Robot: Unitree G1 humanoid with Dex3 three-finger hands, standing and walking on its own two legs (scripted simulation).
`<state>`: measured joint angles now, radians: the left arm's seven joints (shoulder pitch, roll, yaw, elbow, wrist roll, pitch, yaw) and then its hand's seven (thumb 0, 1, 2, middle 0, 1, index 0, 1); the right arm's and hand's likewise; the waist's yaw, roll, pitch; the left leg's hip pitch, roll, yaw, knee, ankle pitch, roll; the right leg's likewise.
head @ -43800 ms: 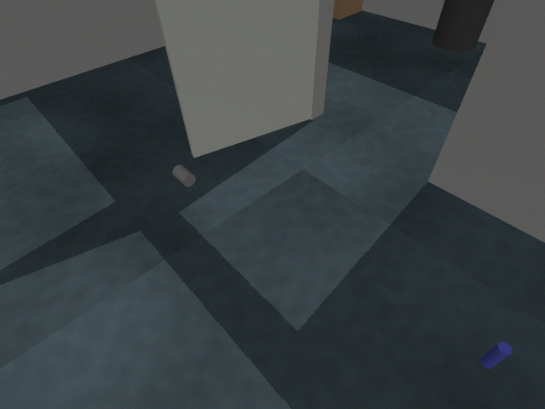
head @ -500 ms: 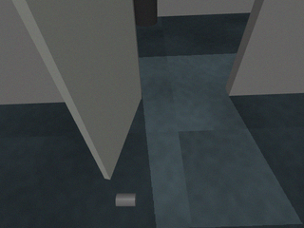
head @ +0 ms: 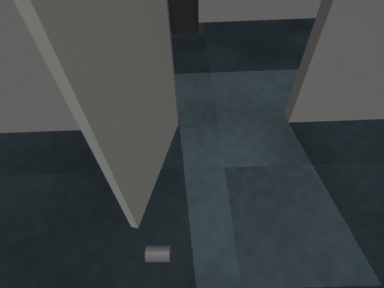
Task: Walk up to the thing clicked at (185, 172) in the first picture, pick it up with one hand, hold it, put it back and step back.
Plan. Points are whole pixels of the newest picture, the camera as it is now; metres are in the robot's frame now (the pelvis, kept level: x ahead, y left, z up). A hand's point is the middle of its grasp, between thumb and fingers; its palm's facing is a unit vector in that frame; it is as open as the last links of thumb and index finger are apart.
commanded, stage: stand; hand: left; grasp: from above
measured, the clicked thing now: (158, 253) +0.45 +0.21 -0.74
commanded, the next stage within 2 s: step back in 0.28 s
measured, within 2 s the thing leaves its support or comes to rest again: neither
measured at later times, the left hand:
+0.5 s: hand out of the picture +0.06 +0.28 -0.17, palm faces +0.02 -0.93 -0.37, open 7.4 cm
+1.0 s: hand out of the picture -0.05 +0.31 -0.19, palm faces -0.11 -0.92 -0.38, open 7.4 cm
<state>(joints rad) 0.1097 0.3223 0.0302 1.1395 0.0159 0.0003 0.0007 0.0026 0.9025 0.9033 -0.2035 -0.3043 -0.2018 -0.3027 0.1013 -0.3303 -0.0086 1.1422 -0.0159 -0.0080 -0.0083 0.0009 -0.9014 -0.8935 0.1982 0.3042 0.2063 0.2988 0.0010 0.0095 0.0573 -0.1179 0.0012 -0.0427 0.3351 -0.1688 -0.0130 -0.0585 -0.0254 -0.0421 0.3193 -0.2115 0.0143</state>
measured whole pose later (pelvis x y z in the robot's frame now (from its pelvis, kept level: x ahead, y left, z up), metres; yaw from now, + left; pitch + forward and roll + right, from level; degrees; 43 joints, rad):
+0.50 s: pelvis -0.04 +0.01 -0.02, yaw +1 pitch -3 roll -1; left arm 0.06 0.37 0.07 1.02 0.00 0.04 0.00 0.00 0.90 0.90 -0.21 -0.30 -0.20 -0.30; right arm 0.06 -0.40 -0.05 1.02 0.00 0.04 0.01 0.00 -0.90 -0.89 0.20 0.30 0.21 0.30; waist -0.02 0.02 0.17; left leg -0.32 -0.01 -0.05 0.61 -0.23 0.02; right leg -0.23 -0.03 -0.05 0.55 -0.27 0.01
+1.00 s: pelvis -0.15 +0.04 -0.03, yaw -5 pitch -3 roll +0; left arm 0.16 0.40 0.08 0.91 0.01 0.07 0.01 0.00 0.90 0.90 -0.20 -0.30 -0.20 -0.30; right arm 0.09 -0.34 -0.05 0.85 -0.03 0.02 -0.01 0.00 -0.90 -0.89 0.20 0.30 0.21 0.30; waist -0.01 -0.04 0.20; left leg -0.41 0.00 0.07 0.58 -0.14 0.06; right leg -0.31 0.05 0.12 0.95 -0.52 0.02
